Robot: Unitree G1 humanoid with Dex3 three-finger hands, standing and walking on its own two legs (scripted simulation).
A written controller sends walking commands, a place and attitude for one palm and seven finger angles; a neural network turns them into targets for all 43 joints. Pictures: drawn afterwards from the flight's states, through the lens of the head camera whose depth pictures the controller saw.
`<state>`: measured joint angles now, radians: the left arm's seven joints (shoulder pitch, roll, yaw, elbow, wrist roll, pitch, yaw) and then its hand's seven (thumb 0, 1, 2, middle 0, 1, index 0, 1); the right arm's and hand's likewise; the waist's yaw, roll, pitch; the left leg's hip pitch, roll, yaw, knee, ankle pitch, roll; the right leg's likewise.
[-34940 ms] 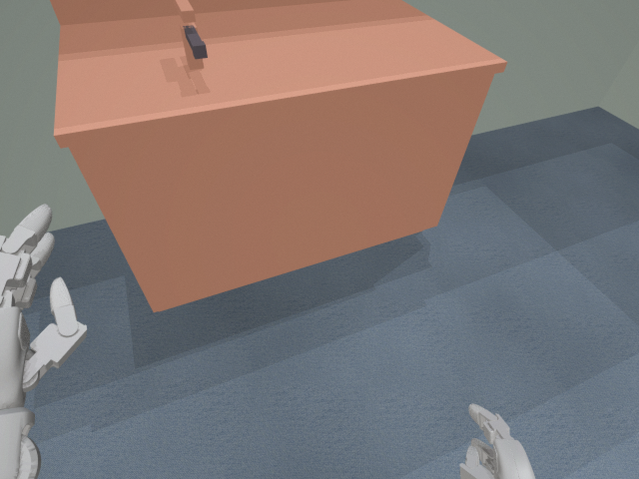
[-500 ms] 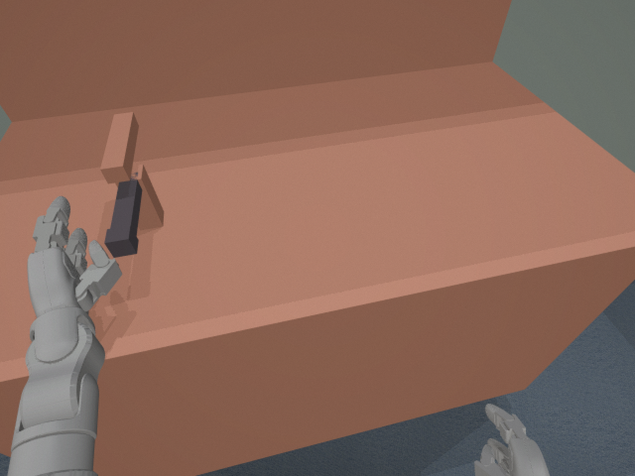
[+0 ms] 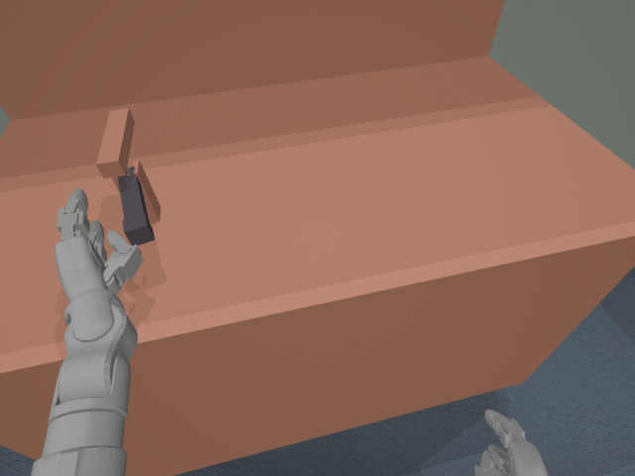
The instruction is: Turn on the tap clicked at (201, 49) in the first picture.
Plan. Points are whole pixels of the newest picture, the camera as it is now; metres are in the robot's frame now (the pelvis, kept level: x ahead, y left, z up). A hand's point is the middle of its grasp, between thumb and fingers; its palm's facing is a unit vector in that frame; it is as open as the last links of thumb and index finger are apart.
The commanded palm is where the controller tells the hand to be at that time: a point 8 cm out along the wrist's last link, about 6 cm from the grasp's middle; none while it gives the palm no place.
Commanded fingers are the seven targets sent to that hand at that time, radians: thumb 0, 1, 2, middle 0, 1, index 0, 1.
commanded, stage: push the lever round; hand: left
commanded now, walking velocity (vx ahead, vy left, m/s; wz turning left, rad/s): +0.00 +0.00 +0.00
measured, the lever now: (138, 230) +0.37 +0.27 +0.12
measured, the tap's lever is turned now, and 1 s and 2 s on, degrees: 11 38 62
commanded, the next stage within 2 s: none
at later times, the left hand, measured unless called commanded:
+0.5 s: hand (164, 243) +0.35 +0.23 +0.12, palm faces +0.65 -0.76 -0.06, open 7.7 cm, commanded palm +0.31 +0.25 +0.12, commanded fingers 0.00 0.90 0.90 -0.15 -0.15 -0.15 -0.15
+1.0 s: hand (188, 229) +0.38 +0.21 +0.12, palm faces +0.72 -0.70 -0.06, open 7.8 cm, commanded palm +0.33 +0.23 +0.12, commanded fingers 0.00 0.90 0.90 -0.15 -0.15 -0.15 -0.15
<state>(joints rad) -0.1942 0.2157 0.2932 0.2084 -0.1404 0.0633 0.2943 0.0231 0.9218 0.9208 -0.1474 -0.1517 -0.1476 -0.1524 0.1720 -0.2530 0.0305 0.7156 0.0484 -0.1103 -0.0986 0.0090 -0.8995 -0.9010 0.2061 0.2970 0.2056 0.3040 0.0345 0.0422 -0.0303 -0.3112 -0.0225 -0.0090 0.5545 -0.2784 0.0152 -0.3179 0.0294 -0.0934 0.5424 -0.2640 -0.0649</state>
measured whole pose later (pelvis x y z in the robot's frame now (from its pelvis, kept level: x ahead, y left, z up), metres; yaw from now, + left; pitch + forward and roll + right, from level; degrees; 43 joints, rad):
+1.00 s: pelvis +0.00 +0.00 +0.00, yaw +0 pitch +3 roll +0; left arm -0.38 0.05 0.20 0.31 -0.02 0.17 0.69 0.01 0.91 0.91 -0.15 -0.15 -0.15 -0.15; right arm 0.12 -0.21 0.01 0.74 0.00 -0.01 -0.06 0.01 -0.90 -0.90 0.21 0.30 0.21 0.30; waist 0.02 0.03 -0.06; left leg -0.31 -0.02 -0.01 0.54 -0.27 0.01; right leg -0.32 0.03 -0.09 0.53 -0.26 -0.07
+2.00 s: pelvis +0.01 -0.02 -0.01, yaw +1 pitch +7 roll +1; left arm -0.69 0.00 0.29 0.63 0.08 0.18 0.92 0.01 0.94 0.93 -0.15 -0.15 -0.14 -0.15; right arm 0.16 -0.21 -0.03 0.79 -0.05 0.01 0.01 0.01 -0.90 -0.90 0.20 0.30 0.20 0.30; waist -0.02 0.03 -0.11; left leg -0.43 0.00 -0.03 0.60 -0.29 -0.02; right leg -0.44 0.05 -0.11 0.59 -0.29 -0.10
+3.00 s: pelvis +0.01 -0.01 +0.00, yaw +0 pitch +7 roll +0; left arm -0.75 0.01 0.31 0.65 0.07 0.20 0.90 0.02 0.90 0.90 -0.14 -0.15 -0.15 -0.15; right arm 0.19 -0.21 -0.04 0.80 -0.05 -0.03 0.03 0.01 -0.90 -0.90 0.20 0.30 0.20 0.30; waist -0.02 0.03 -0.11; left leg -0.41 -0.01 -0.01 0.58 -0.30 0.00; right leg -0.42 0.04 -0.10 0.57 -0.28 -0.08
